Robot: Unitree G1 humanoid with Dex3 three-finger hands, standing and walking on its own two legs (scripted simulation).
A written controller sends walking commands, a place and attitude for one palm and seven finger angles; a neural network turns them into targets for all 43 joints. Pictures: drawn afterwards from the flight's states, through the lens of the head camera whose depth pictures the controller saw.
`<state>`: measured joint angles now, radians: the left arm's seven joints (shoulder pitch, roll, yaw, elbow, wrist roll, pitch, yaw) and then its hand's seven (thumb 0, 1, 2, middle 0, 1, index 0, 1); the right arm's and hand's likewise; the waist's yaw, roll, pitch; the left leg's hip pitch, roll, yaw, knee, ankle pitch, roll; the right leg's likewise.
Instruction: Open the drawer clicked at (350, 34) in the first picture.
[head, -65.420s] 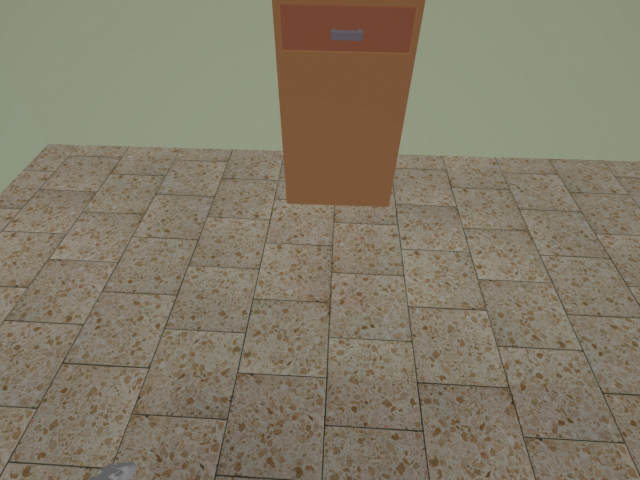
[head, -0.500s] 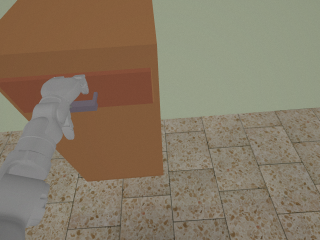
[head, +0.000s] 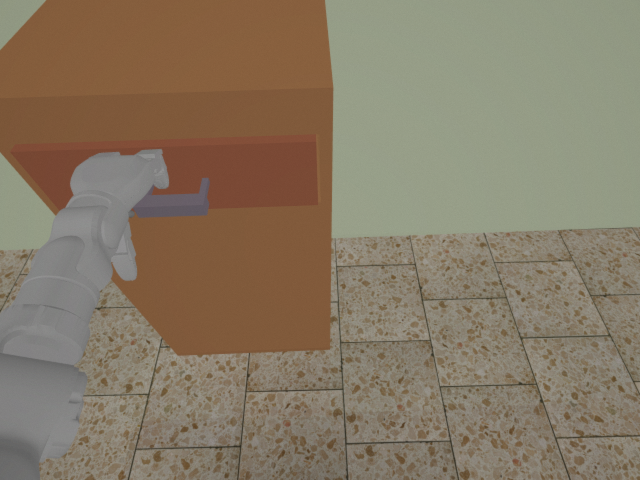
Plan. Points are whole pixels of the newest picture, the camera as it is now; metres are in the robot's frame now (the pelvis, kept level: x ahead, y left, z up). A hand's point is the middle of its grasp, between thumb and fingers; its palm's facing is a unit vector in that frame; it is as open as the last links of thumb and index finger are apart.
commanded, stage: lower the fingers behind the handle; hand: left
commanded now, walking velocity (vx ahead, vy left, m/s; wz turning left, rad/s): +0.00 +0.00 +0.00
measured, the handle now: (174, 195) +0.51 +0.25 +0.03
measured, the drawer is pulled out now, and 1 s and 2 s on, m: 0.01 0.01 0.01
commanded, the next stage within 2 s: lift the fingers back up to retry in 1.54 s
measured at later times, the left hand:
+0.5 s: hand (146, 218) +0.45 +0.27 +0.05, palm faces -0.13 +0.00 -0.99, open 13.8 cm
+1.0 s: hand (170, 218) +0.46 +0.25 +0.03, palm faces -0.03 -0.01 -1.00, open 13.6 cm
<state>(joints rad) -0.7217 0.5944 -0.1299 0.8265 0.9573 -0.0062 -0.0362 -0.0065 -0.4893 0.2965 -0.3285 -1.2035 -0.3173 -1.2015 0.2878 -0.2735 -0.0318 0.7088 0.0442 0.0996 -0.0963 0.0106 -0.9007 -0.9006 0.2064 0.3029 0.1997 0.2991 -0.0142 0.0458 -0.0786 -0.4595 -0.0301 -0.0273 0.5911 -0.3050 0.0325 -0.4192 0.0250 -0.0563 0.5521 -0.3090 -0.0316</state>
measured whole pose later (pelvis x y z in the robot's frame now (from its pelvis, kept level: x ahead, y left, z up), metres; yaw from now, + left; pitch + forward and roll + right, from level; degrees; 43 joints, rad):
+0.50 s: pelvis -0.01 +0.01 -0.01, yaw -2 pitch +13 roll -1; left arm -0.72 0.57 -0.03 0.94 1.03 -0.02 0.13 0.00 -0.49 0.30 -0.31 -1.20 -0.32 -1.20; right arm 0.35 -0.24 -0.03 0.72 0.03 0.11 -0.07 0.01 -0.90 -0.90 0.21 0.30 0.20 0.30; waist -0.06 0.05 -0.11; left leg -0.57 -0.02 0.01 0.67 -0.33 0.05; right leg -0.53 0.03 -0.02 0.62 -0.32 -0.01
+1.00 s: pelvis -0.01 +0.01 -0.02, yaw -3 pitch +17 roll -2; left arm -0.78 0.51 -0.02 1.04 1.07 -0.01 0.29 0.00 -0.49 0.30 -0.33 -1.19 -0.33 -1.29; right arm 0.32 -0.25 -0.04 0.70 0.02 0.10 -0.03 0.01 -0.90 -0.90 0.20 0.30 0.20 0.30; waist -0.07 0.05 -0.14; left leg -0.68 -0.01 0.02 0.75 -0.35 0.05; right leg -0.65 0.04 -0.02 0.70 -0.33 -0.02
